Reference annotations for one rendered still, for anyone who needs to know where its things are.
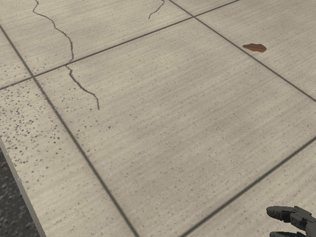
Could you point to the right robot hand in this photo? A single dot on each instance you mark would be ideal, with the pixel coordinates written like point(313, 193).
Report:
point(296, 216)

